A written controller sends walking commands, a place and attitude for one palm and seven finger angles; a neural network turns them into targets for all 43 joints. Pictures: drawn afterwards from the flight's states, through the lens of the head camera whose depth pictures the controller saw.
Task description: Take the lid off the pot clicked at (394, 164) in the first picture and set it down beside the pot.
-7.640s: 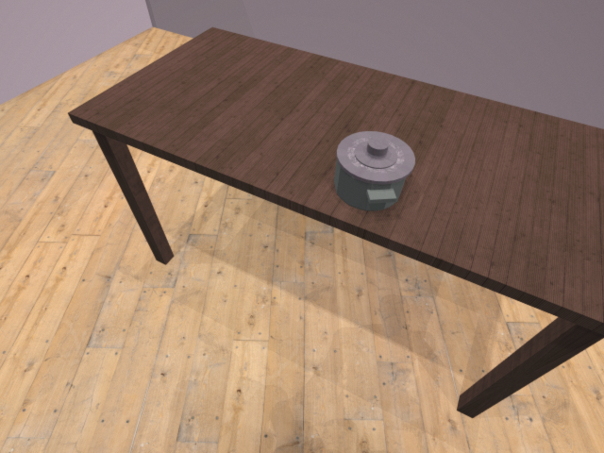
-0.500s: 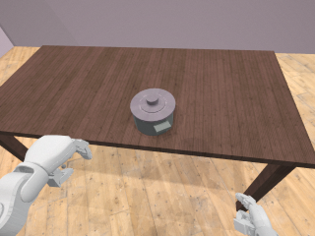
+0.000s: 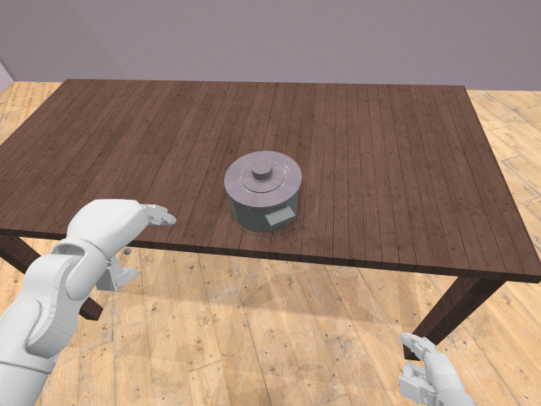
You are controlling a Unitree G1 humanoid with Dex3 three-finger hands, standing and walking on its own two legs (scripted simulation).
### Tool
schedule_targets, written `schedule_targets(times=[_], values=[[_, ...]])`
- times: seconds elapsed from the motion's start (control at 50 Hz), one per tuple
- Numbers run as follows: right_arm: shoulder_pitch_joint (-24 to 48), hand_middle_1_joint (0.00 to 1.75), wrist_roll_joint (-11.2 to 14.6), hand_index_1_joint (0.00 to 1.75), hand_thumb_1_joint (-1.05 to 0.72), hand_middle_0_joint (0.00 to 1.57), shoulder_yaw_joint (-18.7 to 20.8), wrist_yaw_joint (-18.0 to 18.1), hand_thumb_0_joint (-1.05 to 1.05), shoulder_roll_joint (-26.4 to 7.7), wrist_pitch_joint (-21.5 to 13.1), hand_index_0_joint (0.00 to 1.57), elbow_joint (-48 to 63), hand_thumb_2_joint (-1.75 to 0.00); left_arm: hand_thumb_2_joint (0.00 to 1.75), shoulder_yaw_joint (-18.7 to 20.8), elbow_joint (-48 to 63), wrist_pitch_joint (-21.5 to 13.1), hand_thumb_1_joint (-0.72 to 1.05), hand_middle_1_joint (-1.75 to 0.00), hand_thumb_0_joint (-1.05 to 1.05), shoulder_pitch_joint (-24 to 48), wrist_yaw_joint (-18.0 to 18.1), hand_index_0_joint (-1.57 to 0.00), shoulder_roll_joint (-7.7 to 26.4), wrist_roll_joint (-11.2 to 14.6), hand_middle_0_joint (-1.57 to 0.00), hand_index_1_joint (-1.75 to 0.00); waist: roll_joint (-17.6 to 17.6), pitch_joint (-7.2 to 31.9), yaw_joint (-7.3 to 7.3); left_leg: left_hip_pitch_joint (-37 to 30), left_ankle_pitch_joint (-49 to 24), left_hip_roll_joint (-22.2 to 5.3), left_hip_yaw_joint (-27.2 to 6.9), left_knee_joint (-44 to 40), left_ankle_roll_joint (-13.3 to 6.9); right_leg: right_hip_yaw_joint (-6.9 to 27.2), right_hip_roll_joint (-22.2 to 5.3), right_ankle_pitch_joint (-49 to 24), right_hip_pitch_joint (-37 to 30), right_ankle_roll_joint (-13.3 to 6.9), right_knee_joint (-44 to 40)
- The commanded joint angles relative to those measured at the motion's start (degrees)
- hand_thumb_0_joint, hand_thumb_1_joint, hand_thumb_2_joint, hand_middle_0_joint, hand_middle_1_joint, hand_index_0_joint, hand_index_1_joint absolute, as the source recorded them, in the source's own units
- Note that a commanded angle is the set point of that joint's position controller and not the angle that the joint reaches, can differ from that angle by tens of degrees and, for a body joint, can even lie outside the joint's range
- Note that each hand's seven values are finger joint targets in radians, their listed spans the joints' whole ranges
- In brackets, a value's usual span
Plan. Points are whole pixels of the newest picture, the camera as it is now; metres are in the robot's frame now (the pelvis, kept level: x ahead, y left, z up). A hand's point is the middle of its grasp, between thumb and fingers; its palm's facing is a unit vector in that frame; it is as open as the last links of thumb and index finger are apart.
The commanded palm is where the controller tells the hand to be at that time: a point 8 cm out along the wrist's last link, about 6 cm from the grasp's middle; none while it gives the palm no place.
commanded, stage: move the open hand above the knob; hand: left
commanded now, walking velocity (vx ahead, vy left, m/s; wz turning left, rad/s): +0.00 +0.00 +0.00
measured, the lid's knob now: (261, 169) +0.53 +0.08 +0.02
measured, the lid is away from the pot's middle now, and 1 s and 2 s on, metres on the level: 0.01 0.01 0.01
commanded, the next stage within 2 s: none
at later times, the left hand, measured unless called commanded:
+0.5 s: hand (183, 216) +0.36 +0.18 +0.08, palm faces -0.31 -0.05 -0.95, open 10.3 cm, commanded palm +0.36 +0.18 +0.15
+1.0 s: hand (221, 185) +0.43 +0.13 +0.08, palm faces -0.32 -0.05 -0.95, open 10.3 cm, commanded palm +0.43 +0.13 +0.15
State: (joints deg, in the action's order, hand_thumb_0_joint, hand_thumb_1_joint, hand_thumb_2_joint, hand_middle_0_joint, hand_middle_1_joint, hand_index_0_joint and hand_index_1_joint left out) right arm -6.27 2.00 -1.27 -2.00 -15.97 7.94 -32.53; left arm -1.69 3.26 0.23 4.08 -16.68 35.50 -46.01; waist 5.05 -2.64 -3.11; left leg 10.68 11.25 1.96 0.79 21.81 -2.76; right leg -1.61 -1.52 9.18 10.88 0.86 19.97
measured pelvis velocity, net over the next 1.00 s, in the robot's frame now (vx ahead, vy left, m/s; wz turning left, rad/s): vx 0.02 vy -0.02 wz -0.01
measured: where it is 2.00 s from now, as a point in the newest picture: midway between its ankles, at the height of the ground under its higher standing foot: outside the picture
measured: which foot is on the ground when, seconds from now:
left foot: down 0.00-1.00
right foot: down 0.00-1.00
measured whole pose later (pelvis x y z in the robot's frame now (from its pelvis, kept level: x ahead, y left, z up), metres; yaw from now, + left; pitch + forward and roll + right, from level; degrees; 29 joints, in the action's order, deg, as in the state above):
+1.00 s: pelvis +0.02 -0.02 +0.00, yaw -1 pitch +4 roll +0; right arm -8.3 3.9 -0.9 -2.7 -16.8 9.6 -34.2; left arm -15.5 -23.9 11.4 34.8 -16.9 25.4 -49.3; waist 5.2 -0.1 0.9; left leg 14.2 13.4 0.8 1.2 23.1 -1.3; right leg -1.1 -0.4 12.5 16.1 -0.5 24.1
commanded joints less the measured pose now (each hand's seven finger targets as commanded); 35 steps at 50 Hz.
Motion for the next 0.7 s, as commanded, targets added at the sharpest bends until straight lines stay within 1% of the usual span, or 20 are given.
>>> schedule_targets(times=[0.0, 0.04, 0.06, 0.1, 0.14, 0.16, 0.2, 0.24, 0.28, 0.3, 0.32, 0.34, 0.36, 0.38, 0.42, 0.46, 0.54, 0.6, 0.64, 0.68], values=[[7.28, 0.3, 0.83, 0.3, -0.9, 0.2, 2.87, -0.49, 0.0, -7.31, -2.24, 0.2, 8.78, -0.9, 1.24, 6.06, 6.44, 3.54, -0.24, -0.08, 0.0, 17.66, 0.35, -0.79, 11.96, 0.18, -0.79, -0.08, -1.55, 14.42, 1.08, -5.61, -15.07, -0.27, -2.25, -2.45, -0.53, -0.94, 3.54, -6.4, -4.26, -2.79, -1.0], [8.47, 0.3, 0.81, 0.3, -0.9, 0.2, 2.69, -0.87, 0.0, -6.99, -2.85, 0.2, 9.99, -0.9, 1.24, 5.5, 10.21, 3.89, -0.24, -0.08, 0.0, 20.07, -0.69, -0.79, 11.89, -0.75, -0.79, -0.08, -1.21, 16.88, 0.98, -7.04, -16.64, -0.07, -2.64, -1.89, -0.82, -0.49, 4.14, -7.47, -4.69, -2.98, -1.01], [7.51, 0.3, 0.7, 0.3, -0.9, 0.2, 2.59, -0.69, 0.0, -6.84, -2.86, 0.2, 9.42, -0.9, 1.24, 4.01, 9.51, 3.71, -0.24, -0.08, 0.0, 21.48, -0.98, -0.79, 10.85, -0.14, -0.79, -0.08, -1.34, 17.13, 1.38, -7.47, -16.84, -0.12, -2.61, -1.85, -0.86, -0.85, 3.56, -7.58, -5.12, -2.82, -0.87], [6.94, 0.3, 0.75, 0.3, -0.9, 0.2, 2.59, -0.36, 0.0, -6.8, -2.59, 0.2, 8.98, -0.9, 1.24, 3.03, 7.91, 3.45, -0.24, -0.08, 0.0, 24.25, -1.29, -0.79, 10.41, -0.31, -0.79, -0.08, -1.59, 16.15, 1.71, -7.77, -15.47, -0.3, -2.83, -2.35, -0.67, -1.11, 3.66, -6.07, -3.7, -2.72, -1.16], [6.93, 0.3, 0.85, 0.3, -0.9, 0.2, 2.63, -0.56, 0.0, -6.97, -2.92, 0.2, 9.27, -0.9, 1.24, 5.61, 6.52, 3.54, -0.24, -0.08, 0.0, 24.21, -0.94, -0.79, 12.44, -1.36, -0.79, -0.08, -1.48, 16.42, 1.32, -7.26, -14.84, -0.11, -2.47, -2.08, -0.84, -0.59, 4.21, -5.8, -3.84, -3.15, -1.3], [6.12, 0.3, 0.85, 0.3, -0.9, 0.2, 2.33, -0.37, 0.0, -6.96, -2.51, 0.2, 8.44, -0.9, 1.24, 4.98, 3.1, 3.6, -0.24, -0.08, 0.0, 24.75, -0.8, -0.79, 11.72, -1.13, -0.79, -0.08, -3.35, 15.73, 1.38, -6.44, -14.88, 0.05, -2.26, -2.39, -0.78, -1.06, 3.78, -6.0, -4.61, -3.09, -1.16], [6.0, 0.3, 1.21, 0.3, -0.9, 0.2, 2.32, -0.26, 0.0, -7.15, -1.7, 0.2, 8.0, -0.9, 1.24, 2.91, -0.22, 4.29, -0.24, -0.08, 0.0, 28.6, -0.66, -0.79, 10.05, -1.24, -0.79, -0.08, -3.8, 14.02, 1.93, -5.08, -12.32, 0.12, -1.75, -2.96, -0.59, -1.01, 3.68, -4.42, -3.37, -2.9, -1.44], [6.85, 0.3, 1.43, 0.3, -0.9, 0.2, 2.39, -0.63, 0.0, -6.94, -1.99, 0.2, 9.11, -0.9, 1.24, 2.6, 2.2, 4.68, -0.24, -0.08, 0.0, 31.44, -0.3, -0.79, 10.14, -2.24, -0.79, -0.08, -1.79, 16.33, 1.81, -5.86, -12.51, -0.02, -2.03, -2.58, -0.66, -0.43, 4.09, -4.13, -3.72, -3.3, -0.89], [6.51, 0.3, 1.06, 0.3, -0.9, 0.2, 2.51, -0.66, 0.0, -6.63, -2.38, 0.2, 8.86, -0.9, 1.24, 1.36, 4.58, 4.25, -0.24, -0.08, 0.0, 33.65, 0.11, -0.79, 9.59, -2.0, -0.79, -0.08, 0.23, 20.78, 1.58, -8.02, -15.35, 0.07, -2.09, -1.97, -0.65, -0.2, 3.43, -6.64, -5.55, -3.45, -0.1], [6.25, 0.3, 1.07, 0.3, -0.9, 0.2, 2.38, -0.71, 0.0, -6.6, -2.45, 0.2, 8.87, -0.9, 1.24, 1.77, 2.42, 4.51, -0.24, -0.08, 0.0, 31.62, 0.39, -0.79, 9.61, -2.0, -0.79, -0.08, 0.35, 20.16, 1.33, -7.62, -16.72, 0.06, -2.17, -1.74, -0.54, -0.33, 3.51, -7.66, -5.55, -3.54, 0.27], [6.02, 0.3, 1.09, 0.3, -0.9, 0.2, 2.26, -0.78, 0.0, -6.67, -2.23, 0.2, 8.54, -0.9, 1.24, 0.46, 0.87, 4.97, -0.24, -0.08, 0.0, 31.9, 0.45, -0.79, 8.08, -2.03, -0.79, -0.08, -0.97, 19.42, 1.61, -6.98, -16.77, 0.27, -1.92, -1.73, -0.46, -0.55, 3.52, -8.5, -5.48, -3.4, 0.21], [5.89, 0.3, 1.5, 0.3, -0.9, 0.2, 2.44, -1.06, 0.0, -6.8, -2.09, 0.2, 8.79, -0.9, 1.24, 1.23, -1.81, 5.76, -0.24, -0.08, 0.0, 30.73, 0.39, -0.79, 8.14, -2.57, -0.79, -0.08, -3.74, 18.02, 1.99, -5.75, -15.76, 0.03, -1.78, -1.67, -0.51, -0.47, 4.12, -8.08, -4.83, -3.3, 0.09], [5.29, 0.3, 1.65, 0.3, -0.9, 0.2, 2.24, -0.91, 0.0, -7.07, -1.61, 0.2, 8.03, -0.9, 1.24, -0.33, -4.93, 6.32, -0.24, -0.08, 0.0, 32.3, 0.38, -0.79, 6.99, -2.51, -0.79, -0.08, -5.44, 15.94, 2.35, -4.17, -14.19, 0.09, -1.31, -2.21, -0.44, -0.75, 3.81, -7.33, -4.6, -3.06, -0.08], [5.37, 0.3, 1.86, 0.3, -0.9, 0.2, 2.37, -0.92, 0.0, -7.21, -1.28, 0.2, 7.79, -0.9, 1.24, -1.54, -5.28, 6.79, -0.24, -0.08, 0.0, 34.7, 0.36, -0.79, 6.29, -2.73, -0.79, -0.08, -4.91, 15.14, 2.67, -3.81, -12.96, 0.15, -0.93, -2.33, -0.39, -0.67, 3.7, -6.77, -3.72, -2.96, -0.13], [5.77, 0.3, 1.79, 0.3, -0.9, 0.2, 2.48, -0.99, 0.0, -7.07, -1.44, 0.2, 8.23, -0.9, 1.24, -2.03, -2.18, 7.0, -0.24, -0.08, 0.0, 38.82, 0.6, -0.79, 6.8, -3.03, -0.79, -0.08, -2.24, 18.67, 2.3, -5.26, -13.88, 0.39, -1.21, -1.88, -0.54, -0.1, 3.53, -7.62, -4.78, -3.25, 0.53], [5.57, 0.3, 1.46, 0.3, -0.9, 0.2, 2.39, -0.99, 0.0, -6.58, -2.1, 0.2, 8.81, -0.9, 1.24, -0.74, 0.16, 7.0, -0.24, -0.08, 0.0, 39.61, 0.92, -0.79, 8.14, -3.15, -0.79, -0.08, -1.86, 23.38, 2.01, -6.42, -16.98, 0.39, -1.38, -0.65, -0.89, 0.62, 3.21, -10.77, -7.41, -3.36, 1.57], [4.91, 0.3, 2.02, 0.3, -0.9, 0.2, 2.26, -1.0, 0.0, -7.08, -1.47, 0.2, 8.04, -0.9, 1.24, 0.3, -8.38, 8.11, -0.24, -0.08, 0.0, 37.3, 1.16, -0.79, 7.91, -3.2, -0.79, -0.08, -6.27, 19.17, 2.13, -3.16, -16.41, 0.48, -0.48, -0.73, -0.79, 0.42, 3.62, -12.55, -6.76, -2.95, 1.52], [4.9, 0.3, 2.16, 0.3, -0.9, 0.2, 2.36, -1.06, 0.0, -6.87, -1.0, 0.2, 7.9, -0.9, 1.24, -5.03, -8.5, 9.02, -0.24, -0.08, 0.0, 41.75, 0.91, -0.79, 3.48, -2.93, -0.79, -0.08, -4.67, 18.96, 3.01, -3.11, -15.46, 0.84, -0.11, -0.64, -0.75, 0.38, 3.16, -12.8, -5.79, -2.81, 1.81], [4.88, 0.3, 2.03, 0.3, -0.9, 0.2, 2.56, -0.99, 0.0, -7.1, -1.12, 0.2, 8.22, -0.9, 1.24, -2.49, -6.4, 9.12, -0.24, -0.08, 0.0, 44.05, 1.19, -0.79, 6.43, -3.57, -0.79, -0.08, -3.57, 22.26, 2.81, -4.45, -16.75, 0.79, -0.38, 0.18, -0.97, 0.98, 3.34, -13.83, -6.8, -3.01, 2.31], [4.19, 0.3, 2.02, 0.3, -0.9, 0.2, 2.37, -0.78, 0.0, -6.69, -0.97, 0.2, 7.63, -0.9, 1.24, -4.98, -8.21, 9.44, -0.24, -0.08, 0.0, 46.32, 1.21, -0.79, 4.09, -3.42, -0.79, -0.08, -3.95, 22.02, 3.57, -4.26, -16.78, 0.88, -0.23, 0.32, -0.93, 0.83, 3.15, -14.5, -6.23, -2.9, 2.52]])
